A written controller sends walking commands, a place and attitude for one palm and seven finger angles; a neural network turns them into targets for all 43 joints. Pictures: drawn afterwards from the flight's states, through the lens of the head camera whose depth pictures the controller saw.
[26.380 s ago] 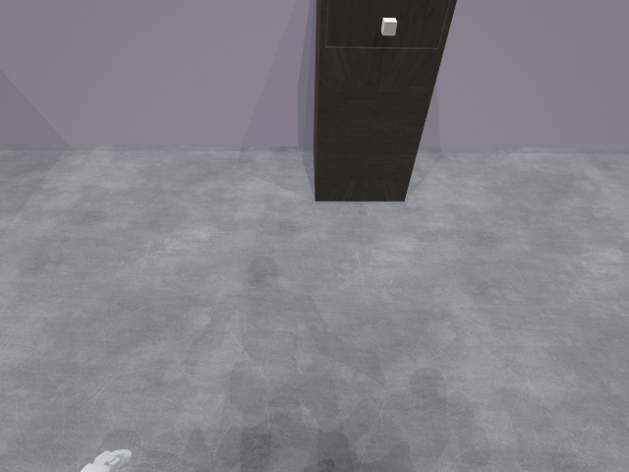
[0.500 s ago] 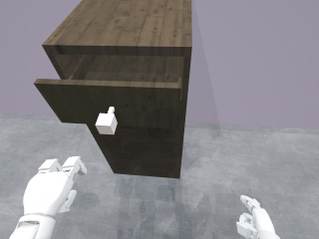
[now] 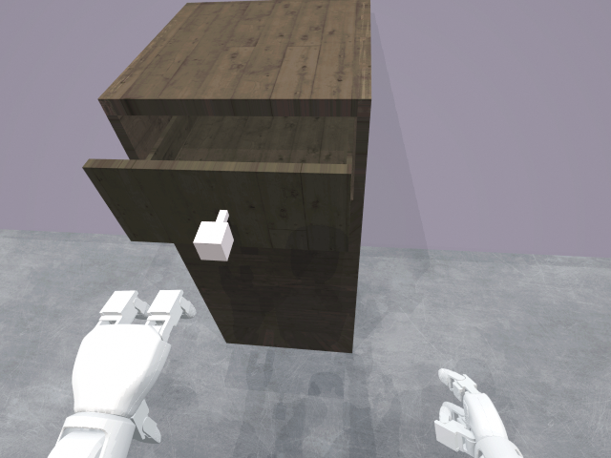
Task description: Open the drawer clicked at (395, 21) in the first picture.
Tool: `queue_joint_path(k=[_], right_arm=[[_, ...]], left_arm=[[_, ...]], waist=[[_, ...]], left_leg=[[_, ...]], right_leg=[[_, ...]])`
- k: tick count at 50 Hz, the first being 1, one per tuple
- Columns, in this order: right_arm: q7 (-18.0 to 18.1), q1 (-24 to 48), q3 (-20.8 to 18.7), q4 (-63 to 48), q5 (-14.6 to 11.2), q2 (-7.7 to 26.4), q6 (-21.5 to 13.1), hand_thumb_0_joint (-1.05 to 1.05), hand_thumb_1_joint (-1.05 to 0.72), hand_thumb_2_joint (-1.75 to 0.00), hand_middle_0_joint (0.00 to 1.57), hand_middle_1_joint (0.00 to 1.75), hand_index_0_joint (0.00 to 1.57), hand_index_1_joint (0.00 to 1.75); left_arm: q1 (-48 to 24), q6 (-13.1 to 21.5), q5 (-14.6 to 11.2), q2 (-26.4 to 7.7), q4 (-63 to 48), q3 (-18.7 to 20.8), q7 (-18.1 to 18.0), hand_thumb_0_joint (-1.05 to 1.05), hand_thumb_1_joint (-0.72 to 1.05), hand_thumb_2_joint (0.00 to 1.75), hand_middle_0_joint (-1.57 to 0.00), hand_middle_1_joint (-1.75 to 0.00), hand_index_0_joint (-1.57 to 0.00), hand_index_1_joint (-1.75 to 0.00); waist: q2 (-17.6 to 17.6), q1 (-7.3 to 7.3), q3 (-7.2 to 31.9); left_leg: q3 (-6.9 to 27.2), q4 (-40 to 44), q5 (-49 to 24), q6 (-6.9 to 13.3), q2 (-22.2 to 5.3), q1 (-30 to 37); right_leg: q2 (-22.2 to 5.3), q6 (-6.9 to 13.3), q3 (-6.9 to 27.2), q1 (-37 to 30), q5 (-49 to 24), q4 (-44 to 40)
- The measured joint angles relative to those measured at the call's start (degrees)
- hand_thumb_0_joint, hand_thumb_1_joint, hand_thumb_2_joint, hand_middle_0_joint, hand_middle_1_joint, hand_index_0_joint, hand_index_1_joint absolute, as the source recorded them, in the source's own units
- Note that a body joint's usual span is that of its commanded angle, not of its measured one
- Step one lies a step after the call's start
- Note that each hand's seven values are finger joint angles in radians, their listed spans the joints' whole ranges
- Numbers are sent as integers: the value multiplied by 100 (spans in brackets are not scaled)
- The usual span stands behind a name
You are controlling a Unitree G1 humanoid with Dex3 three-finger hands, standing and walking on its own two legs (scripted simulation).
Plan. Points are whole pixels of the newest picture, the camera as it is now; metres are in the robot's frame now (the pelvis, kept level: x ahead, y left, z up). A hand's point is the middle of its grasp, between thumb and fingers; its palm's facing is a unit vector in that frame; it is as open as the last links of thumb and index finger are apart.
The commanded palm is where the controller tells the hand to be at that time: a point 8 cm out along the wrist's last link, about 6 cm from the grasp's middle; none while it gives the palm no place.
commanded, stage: lift the hand off the handle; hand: left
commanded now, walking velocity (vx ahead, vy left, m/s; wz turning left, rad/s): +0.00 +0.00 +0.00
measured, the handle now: (218, 231) +0.40 +0.19 +0.07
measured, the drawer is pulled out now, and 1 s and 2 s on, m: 0.13 0.13 0.13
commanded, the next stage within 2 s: draw the hand back to the body in 1.40 s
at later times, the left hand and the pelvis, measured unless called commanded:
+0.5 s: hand (107, 337) +0.21 +0.24 +0.11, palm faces +0.09 -0.04 -0.99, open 13.9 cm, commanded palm +0.18 +0.23 +0.17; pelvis +0.01 -0.02 +0.02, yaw +1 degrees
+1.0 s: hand (83, 300) +0.22 +0.25 +0.17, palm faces +0.11 -0.06 -0.99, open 13.9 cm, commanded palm +0.17 +0.24 +0.24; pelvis -0.01 -0.01 +0.03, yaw +2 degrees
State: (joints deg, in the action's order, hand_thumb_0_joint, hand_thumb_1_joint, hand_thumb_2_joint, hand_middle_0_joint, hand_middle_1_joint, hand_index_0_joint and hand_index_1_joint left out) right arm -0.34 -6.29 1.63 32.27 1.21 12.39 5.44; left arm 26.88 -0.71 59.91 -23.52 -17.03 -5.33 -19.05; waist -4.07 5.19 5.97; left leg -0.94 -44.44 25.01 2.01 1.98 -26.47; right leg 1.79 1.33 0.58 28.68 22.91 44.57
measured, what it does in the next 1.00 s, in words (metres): stands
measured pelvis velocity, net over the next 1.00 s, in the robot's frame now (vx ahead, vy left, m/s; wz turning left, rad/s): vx -0.01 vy -0.01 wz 0.03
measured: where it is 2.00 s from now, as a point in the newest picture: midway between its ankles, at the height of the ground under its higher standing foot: outside the picture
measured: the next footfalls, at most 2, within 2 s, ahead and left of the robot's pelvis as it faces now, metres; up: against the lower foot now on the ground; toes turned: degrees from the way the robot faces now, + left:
none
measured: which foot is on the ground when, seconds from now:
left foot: down 0.00-1.00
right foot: down 0.00-1.00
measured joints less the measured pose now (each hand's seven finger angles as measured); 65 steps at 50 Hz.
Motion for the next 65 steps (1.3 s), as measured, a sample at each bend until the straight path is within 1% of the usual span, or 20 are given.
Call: queue_joint_path(k=[2, 5, 7, 10, 14, 17, 19, 23, 25, 27, 30, 34, 38, 42, 48, 51, 53, 60, 65], right_arm=[[-11, 67, 8, 5, -32, -22, 45, 2, -90, -90, 20, 30, 20, 30], [44, 98, -9, 49, -59, -21, 59, 2, -90, -90, 21, 30, 20, 30], [113, 86, -22, 97, -55, 6, 39, 2, -90, -90, 21, 30, 20, 30], [206, 62, -39, 167, -6, 81, -19, 2, -90, -90, 21, 30, 20, 30], [267, 74, -56, 228, 43, 162, -38, 2, -90, -90, 21, 30, 20, 30], [262, 103, -66, 220, 18, 189, 10, 2, -90, -90, 20, 30, 20, 30], [239, 118, -84, 195, -27, 210, 37, 2, -90, -90, 20, 30, 20, 30], [209, 120, -129, 146, -106, 281, 80, 2, -90, -90, 20, 30, 20, 30], [213, 117, -140, 133, -125, 326, 98, 2, -90, -90, 20, 30, 20, 30], [228, 113, -138, 121, -135, 371, 111, 2, -90, -90, 20, 30, 20, 30], [263, 115, -119, 122, -117, 408, 94, 2, -90, -90, 20, 30, 20, 30], [300, 147, -51, 157, -91, 358, 78, 2, -90, -90, 20, 30, 20, 30], [276, 195, 6, 187, -114, 257, 71, 2, -90, -90, 20, 30, 20, 30], [198, 247, 43, 206, -175, 193, 107, 2, -90, -90, 20, 30, 20, 30], [105, 277, 123, 164, -234, 213, 167, 2, -90, -90, 20, 30, 20, 30], [106, 269, 155, 148, -231, 238, 177, 2, -90, -90, 20, 30, 20, 30], [109, 250, 170, 139, -234, 261, 149, 2, -90, -90, 20, 30, 20, 30], [43, 187, 125, 177, -237, 313, 41, 2, -90, -90, 20, 30, 20, 30], [-39, 242, 99, 244, -291, 333, 28, 2, -90, -90, 20, 30, 20, 30]], left_arm=[[-174, -143, -14, -72, 291, 124, 26, 0, -49, 30, -32, -120, -32, -120], [-363, -407, -263, -72, 608, 312, 178, 0, -49, 30, -32, -120, -32, -120], [-455, -473, -439, -43, 690, 389, 312, 0, -49, 30, -32, -120, -32, -120], [-589, -374, -548, -38, 656, 360, 500, 0, -49, 30, -32, -120, -32, -120], [-666, -76, -467, -153, 444, 280, 621, 0, -49, 30, -32, -120, -32, -120], [-586, 46, -428, -359, 265, 404, 627, 0, -49, 30, -32, -120, -32, -120], [-470, 11, -521, -472, 139, 567, 633, 0, -49, 30, -32, -120, -32, -120], [-273, -220, -838, -571, -89, 859, 761, 0, -49, 30, -32, -120, -32, -120], [-242, -329, -967, -575, -166, 920, 887, 0, -49, 30, -32, -120, -32, -120], [-252, -397, -1041, -562, -236, 903, 1027, 0, -49, 30, -32, -120, -32, -120], [-375, -360, -1072, -531, -296, 767, 1212, 0, -49, 30, -32, -120, -31, -120], [-578, -170, -980, -634, -365, 637, 1329, 0, -49, 30, -32, -120, -32, -120], [-765, -77, -982, -773, -465, 706, 1341, 0, -49, 30, -33, -120, -32, -120], [-1029, -257, -1136, -847, -460, 830, 1489, 0, -49, 30, -32, -120, -32, -120], [-1301, -654, -1343, -904, -529, 836, 2009, 0, -49, 30, -32, -120, -32, -120], [-1359, -663, -1386, -974, -597, 797, 2229, 0, -49, 30, -32, -120, -32, -120], [-1402, -608, -1422, -1050, -671, 797, 2331, 0, -49, 30, -32, -120, -32, -120], [-1487, -421, -1565, -1206, -1039, 982, 2350, 0, -49, 30, -32, -120, -32, -120], [-1922, -625, -1618, -1206, -922, 996, 2489, 0, -49, 30, -32, -120, -32, -120]], waist=[[6, 31, -94], [-26, 44, -157], [-38, 39, -165], [-38, 35, -180], [-14, 37, -194], [-1, 22, -193], [-24, -2, -193], [-97, -18, -204], [-130, -6, -226], [-159, 20, -258], [-184, 67, -318], [-169, 124, -356], [-179, 126, -353], [-228, 104, -362], [-285, 88, -418], [-274, 80, -453], [-260, 90, -479], [-243, 119, -489], [-277, 156, -547]], left_leg=[[5, 39, -30, -27, -19, 62], [63, 141, -92, -56, -35, 162], [121, 222, -137, -68, -31, 229], [193, 320, -187, -84, -25, 318], [189, 460, -234, -111, -52, 443], [128, 598, -270, -136, -90, 563], [98, 692, -298, -147, -107, 651], [91, 869, -370, -146, -103, 801], [116, 940, -411, -139, -88, 861], [149, 996, -451, -131, -72, 911], [205, 1056, -504, -120, -48, 970], [232, 1126, -556, -115, -43, 1046], [231, 1213, -599, -109, -48, 1164], [227, 1348, -673, -89, -24, 1310], [206, 1556, -803, -44, 18, 1495], [205, 1636, -857, -26, 33, 1564], [204, 1661, -881, -19, 33, 1592], [200, 1750, -953, 5, 50, 1678], [214, 1810, -1037, 20, 85, 1695]], right_leg=[[18, 31, -5, -54, -23, -24], [31, 61, -59, -177, -79, -143], [25, 73, -113, -266, -108, -235], [17, 91, -181, -383, -138, -345], [45, 119, -172, -492, -184, -470], [84, 140, -107, -569, -230, -567], [102, 146, -73, -636, -261, -642], [97, 137, -60, -776, -320, -792], [80, 128, -81, -847, -347, -862], [63, 120, -111, -915, -376, -931], [37, 108, -164, -1007, -421, -1020], [30, 104, -189, -1107, -480, -1122], [34, 96, -184, -1239, -542, -1243], [9, 72, -175, -1385, -611, -1373], [-34, 23, -148, -1561, -729, -1560], [-51, 4, -145, -1634, -784, -1644], [-51, -3, -144, -1673, -819, -1692], [-69, -30, -138, -1782, -915, -1827], [-106, -45, -153, -1798, -976, -1866]])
